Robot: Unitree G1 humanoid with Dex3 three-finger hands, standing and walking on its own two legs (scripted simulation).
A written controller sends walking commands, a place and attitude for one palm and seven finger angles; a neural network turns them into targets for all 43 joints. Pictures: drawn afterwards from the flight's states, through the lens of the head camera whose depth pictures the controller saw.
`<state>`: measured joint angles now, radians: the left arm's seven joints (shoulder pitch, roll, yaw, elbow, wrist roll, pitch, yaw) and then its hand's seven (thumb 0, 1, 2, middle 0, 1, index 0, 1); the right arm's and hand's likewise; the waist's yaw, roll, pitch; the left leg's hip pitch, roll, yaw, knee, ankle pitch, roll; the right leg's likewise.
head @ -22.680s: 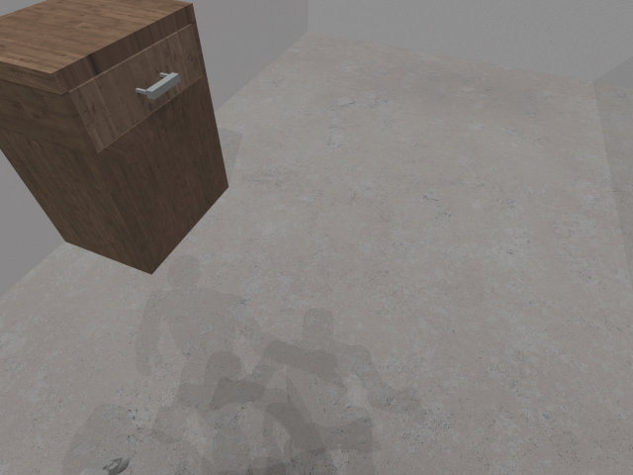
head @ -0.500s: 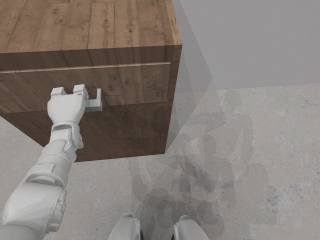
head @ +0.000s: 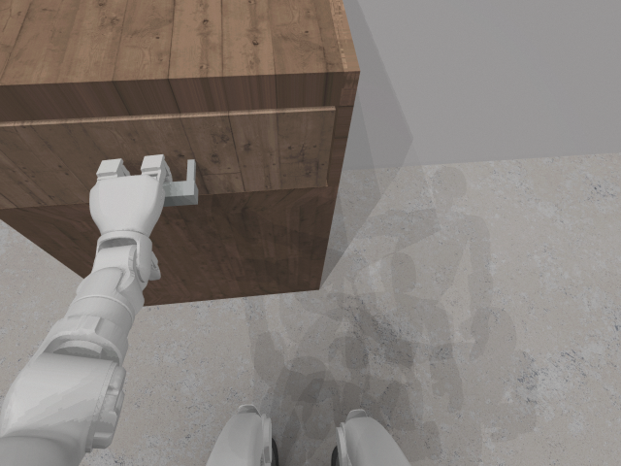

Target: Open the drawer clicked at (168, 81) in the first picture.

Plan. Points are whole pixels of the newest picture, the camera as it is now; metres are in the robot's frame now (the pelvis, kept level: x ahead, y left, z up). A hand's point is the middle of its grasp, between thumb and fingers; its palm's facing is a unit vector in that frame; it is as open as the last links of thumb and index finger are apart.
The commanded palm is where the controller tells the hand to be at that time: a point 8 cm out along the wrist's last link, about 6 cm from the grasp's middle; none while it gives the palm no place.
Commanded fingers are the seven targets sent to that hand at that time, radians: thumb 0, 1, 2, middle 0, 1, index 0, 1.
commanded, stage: close the thumb around the handle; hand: left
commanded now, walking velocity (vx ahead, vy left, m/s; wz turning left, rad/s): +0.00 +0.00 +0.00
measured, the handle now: (150, 182) +0.51 +0.22 -0.01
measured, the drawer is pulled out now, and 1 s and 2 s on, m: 0.00 0.01 0.14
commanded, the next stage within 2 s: pull the drawer open in 0.68 s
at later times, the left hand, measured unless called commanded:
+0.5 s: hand (142, 222) +0.45 +0.23 -0.03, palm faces -0.02 -0.03 -1.00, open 7.1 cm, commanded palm +0.43 +0.22 +0.02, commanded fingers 0.00 0.90 0.90 -0.40 -1.35 -0.40 -1.35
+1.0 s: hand (143, 226) +0.44 +0.23 -0.03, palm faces -0.04 -0.06 -1.00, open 5.8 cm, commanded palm +0.40 +0.23 +0.02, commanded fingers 0.00 0.90 0.90 -0.40 -1.35 -0.40 -1.35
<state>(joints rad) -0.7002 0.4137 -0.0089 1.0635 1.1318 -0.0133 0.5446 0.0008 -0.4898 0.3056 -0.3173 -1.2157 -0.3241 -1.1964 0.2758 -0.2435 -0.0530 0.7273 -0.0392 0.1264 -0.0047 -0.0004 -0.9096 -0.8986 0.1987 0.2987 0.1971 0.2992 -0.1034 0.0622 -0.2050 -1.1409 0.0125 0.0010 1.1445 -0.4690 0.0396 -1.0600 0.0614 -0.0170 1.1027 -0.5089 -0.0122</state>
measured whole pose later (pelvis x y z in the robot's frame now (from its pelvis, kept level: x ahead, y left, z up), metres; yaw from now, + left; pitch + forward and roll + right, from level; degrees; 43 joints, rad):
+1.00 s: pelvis +0.02 +0.00 +0.01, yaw -1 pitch +26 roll -2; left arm -0.55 0.42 0.03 0.94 1.12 -0.07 0.51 0.01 0.68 0.76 -0.31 -1.35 -0.40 -1.35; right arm 0.29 -0.24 -0.06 0.70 -0.04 0.14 -0.01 0.00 -0.91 -0.90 0.20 0.30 0.20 0.30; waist -0.09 0.06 -0.22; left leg -1.07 0.03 0.03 1.11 -0.49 0.04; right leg -1.00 0.07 0.01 1.07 -0.52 -0.01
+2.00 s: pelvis +0.03 -0.01 +0.02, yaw +0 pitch +19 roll -2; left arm 0.02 0.30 -0.09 0.47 1.12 0.03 0.56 0.02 0.67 0.77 -0.29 -1.33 -0.42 -1.35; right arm 0.18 -0.22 -0.04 0.62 -0.04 0.13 0.00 0.00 -0.91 -0.90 0.20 0.30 0.20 0.30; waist -0.03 0.05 -0.21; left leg -0.88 0.01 0.02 1.04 -0.49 0.03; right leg -0.81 0.06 0.01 1.01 -0.53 -0.02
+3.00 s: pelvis +0.02 -0.02 +0.01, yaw +0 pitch +18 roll +0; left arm 0.46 0.31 -0.06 0.11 1.11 -0.05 0.59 0.04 0.67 0.73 -0.28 -1.32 -0.42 -1.34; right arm 0.12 -0.22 -0.02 0.55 -0.06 0.12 0.02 0.01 -0.91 -0.90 0.20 0.30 0.20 0.30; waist 0.02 0.04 -0.22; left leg -0.92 0.01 0.02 1.13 -0.52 0.01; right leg -0.87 0.06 0.01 1.13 -0.58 -0.05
